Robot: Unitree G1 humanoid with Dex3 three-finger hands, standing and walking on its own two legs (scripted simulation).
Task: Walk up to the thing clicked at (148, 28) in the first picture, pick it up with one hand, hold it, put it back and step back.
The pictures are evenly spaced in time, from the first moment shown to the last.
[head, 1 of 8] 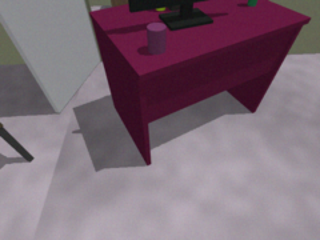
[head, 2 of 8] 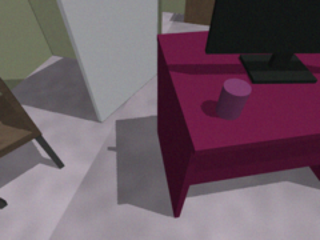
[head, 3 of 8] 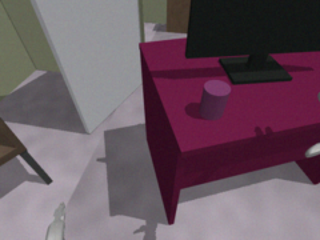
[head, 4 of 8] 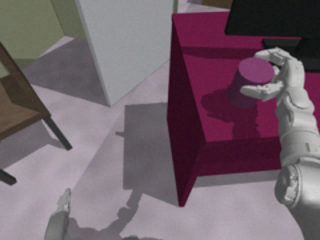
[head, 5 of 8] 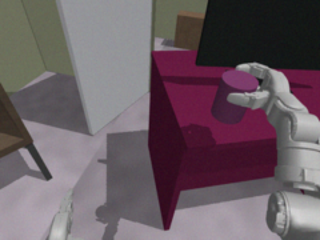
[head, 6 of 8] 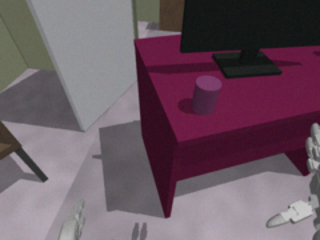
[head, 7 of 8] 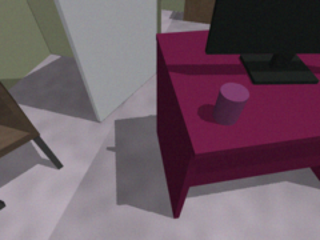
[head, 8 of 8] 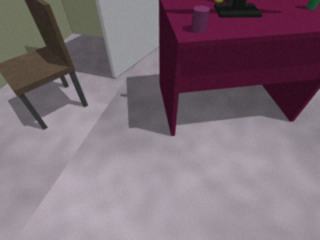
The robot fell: no
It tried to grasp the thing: yes
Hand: right
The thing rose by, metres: 0.22
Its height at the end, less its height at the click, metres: +0.00
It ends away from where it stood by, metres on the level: 0.02
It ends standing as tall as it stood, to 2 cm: yes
